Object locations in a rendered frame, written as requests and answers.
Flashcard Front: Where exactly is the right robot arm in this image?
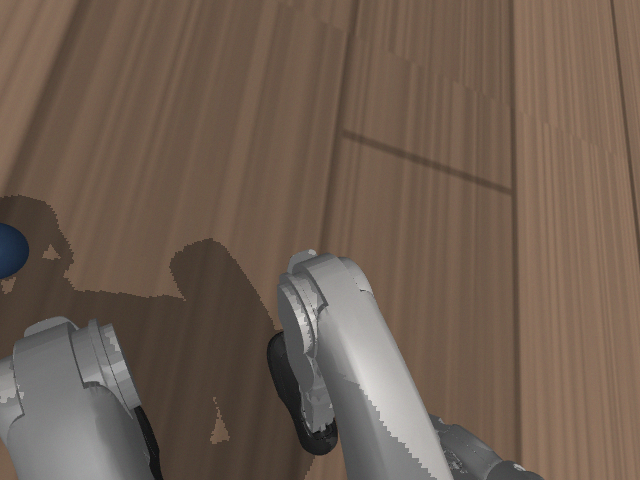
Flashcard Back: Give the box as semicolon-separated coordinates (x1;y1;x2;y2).
486;461;544;480

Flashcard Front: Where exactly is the ball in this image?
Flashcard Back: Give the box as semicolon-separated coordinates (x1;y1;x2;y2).
0;223;29;279

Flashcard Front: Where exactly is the left robot foot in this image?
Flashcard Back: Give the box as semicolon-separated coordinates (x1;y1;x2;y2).
134;405;163;480

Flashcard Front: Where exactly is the right robot hand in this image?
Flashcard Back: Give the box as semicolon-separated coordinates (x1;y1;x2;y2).
428;413;504;480

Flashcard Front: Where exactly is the right robot foot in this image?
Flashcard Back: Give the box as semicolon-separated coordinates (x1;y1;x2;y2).
267;331;338;456

